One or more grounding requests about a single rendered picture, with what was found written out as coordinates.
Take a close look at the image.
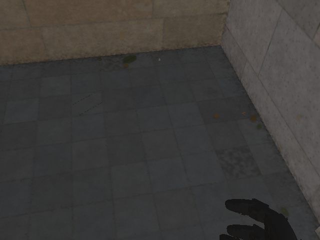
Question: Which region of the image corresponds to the right robot hand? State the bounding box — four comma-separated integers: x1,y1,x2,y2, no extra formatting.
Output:
219,198,302,240

